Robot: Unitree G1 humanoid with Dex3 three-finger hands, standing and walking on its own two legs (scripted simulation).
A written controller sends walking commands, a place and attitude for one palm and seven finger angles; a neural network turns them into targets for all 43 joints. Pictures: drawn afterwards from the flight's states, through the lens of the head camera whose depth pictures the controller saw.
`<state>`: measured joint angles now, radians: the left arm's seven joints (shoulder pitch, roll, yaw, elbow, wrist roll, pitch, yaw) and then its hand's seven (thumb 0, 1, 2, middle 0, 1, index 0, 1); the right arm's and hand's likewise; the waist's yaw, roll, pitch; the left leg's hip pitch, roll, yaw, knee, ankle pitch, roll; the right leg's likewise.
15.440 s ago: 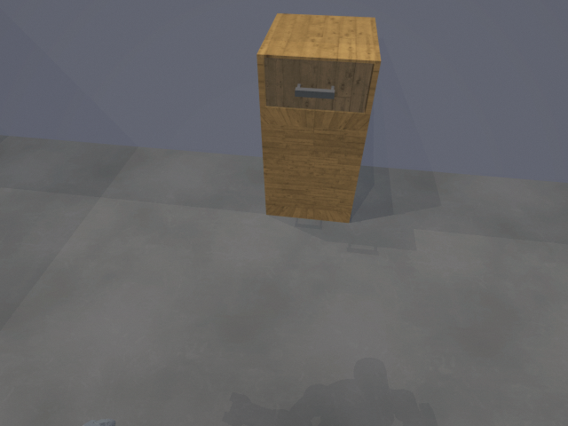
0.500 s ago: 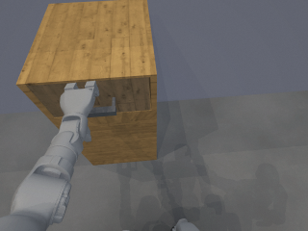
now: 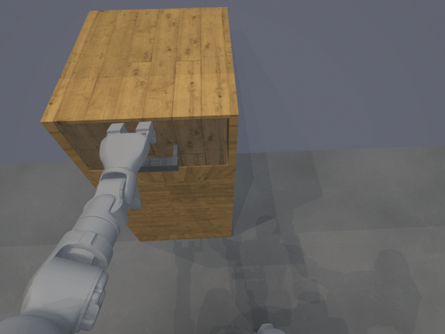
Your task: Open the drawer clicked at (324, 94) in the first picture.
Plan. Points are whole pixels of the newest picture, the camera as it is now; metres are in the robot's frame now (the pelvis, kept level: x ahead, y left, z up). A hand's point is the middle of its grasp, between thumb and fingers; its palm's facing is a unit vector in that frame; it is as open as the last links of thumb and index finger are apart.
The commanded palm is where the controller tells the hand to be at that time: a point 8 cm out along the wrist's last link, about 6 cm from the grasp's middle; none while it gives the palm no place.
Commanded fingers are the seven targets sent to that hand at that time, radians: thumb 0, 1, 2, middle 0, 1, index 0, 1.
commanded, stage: lower the fingers behind the handle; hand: left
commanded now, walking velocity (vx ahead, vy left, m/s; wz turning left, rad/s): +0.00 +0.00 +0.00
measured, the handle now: (149, 157) +0.50 +0.17 -0.05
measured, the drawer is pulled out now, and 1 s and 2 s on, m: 0.00 0.00 0.00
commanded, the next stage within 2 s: close the thumb around the handle in 1.60 s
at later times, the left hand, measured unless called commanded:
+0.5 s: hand (135, 178) +0.43 +0.18 -0.03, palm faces -0.04 -0.02 -1.00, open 13.8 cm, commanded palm +0.41 +0.18 +0.03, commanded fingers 0.00 -0.50 0.30 -0.30 -1.20 -0.30 -1.20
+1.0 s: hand (141, 181) +0.44 +0.18 -0.06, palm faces -0.05 +0.00 -1.00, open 13.8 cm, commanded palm +0.42 +0.18 -0.01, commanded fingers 0.00 -0.50 0.30 -0.30 -1.20 -0.30 -1.20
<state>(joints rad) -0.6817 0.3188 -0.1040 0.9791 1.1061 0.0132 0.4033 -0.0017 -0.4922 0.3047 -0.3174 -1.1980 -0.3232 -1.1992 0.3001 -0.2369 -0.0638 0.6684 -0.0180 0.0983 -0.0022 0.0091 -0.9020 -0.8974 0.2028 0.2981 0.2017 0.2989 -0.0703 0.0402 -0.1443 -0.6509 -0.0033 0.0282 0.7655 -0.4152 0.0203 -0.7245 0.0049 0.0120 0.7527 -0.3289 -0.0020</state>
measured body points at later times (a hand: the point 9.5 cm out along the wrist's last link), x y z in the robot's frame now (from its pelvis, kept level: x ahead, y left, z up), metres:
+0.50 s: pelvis -0.01 +0.00 -0.01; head +0.08 -0.01 +0.43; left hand +0.43 +0.18 +0.03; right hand +0.03 -0.27 -0.15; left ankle -0.04 +0.11 -0.71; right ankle +0.01 -0.12 -0.71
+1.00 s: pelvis -0.03 +0.00 -0.04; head +0.08 -0.01 +0.40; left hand +0.43 +0.18 +0.00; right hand +0.01 -0.27 -0.17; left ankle -0.04 +0.11 -0.71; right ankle +0.01 -0.12 -0.71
